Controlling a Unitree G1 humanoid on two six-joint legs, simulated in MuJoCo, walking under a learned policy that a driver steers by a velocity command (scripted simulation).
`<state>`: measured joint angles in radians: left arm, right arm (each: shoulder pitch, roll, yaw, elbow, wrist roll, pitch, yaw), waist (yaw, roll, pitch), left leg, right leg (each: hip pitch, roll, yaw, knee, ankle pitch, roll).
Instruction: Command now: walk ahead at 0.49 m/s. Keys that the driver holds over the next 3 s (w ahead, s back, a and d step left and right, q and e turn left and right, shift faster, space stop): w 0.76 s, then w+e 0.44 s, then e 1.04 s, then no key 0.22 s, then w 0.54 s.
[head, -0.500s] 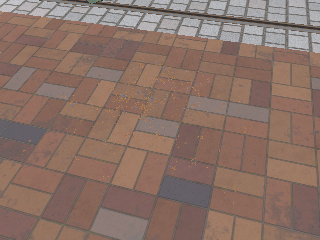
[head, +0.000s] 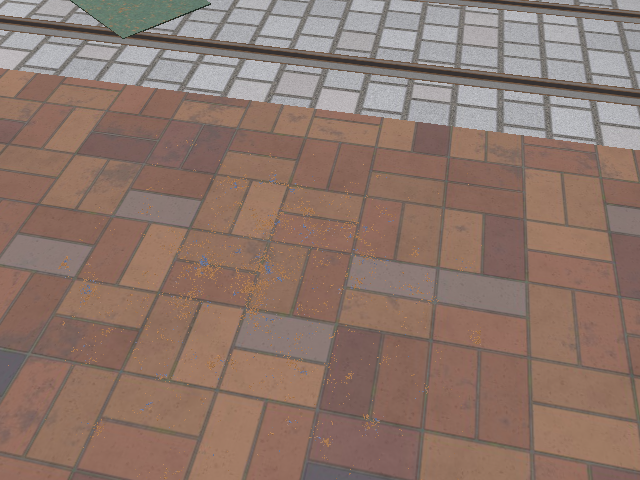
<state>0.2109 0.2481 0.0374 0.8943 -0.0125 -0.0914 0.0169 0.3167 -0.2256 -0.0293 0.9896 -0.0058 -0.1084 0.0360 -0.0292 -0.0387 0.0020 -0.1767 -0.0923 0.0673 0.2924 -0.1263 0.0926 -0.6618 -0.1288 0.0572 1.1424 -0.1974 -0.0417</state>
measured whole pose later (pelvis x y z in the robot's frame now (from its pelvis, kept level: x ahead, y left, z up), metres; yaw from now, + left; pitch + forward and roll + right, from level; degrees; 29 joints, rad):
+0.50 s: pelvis +0.28 -0.08 +0.00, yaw +1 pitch +1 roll +0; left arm 0.28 0.22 0.04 0.92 0.00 -0.11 -0.03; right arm 0.23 -0.28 -0.04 0.93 0.02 -0.09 0.00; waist 0.02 0.04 0.00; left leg -0.58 0.10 -0.02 1.12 -0.25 0.05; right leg -0.22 0.04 -0.07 0.34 -0.15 -0.07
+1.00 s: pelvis +0.55 -0.02 -0.01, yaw -4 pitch +1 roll +0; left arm 0.33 0.25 0.06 0.97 -0.04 -0.08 0.01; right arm 0.15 -0.23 -0.05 0.89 0.00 -0.11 0.02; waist 0.01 -0.04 0.03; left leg -0.34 0.00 0.10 0.47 -0.16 0.05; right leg -0.43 -0.04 0.05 1.19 -0.36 -0.05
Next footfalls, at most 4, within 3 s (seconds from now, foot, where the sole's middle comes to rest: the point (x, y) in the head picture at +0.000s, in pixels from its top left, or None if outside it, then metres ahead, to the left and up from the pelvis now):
0.30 right None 0.34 -0.17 -0.78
0.86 left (289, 420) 0.65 0.07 -0.78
1.40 right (400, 329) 0.89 -0.20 -0.78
1.92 left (323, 298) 0.98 -0.01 -0.78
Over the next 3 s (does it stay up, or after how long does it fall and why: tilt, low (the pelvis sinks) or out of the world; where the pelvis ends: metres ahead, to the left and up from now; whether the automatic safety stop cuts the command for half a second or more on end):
stays up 0.93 -0.15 0.00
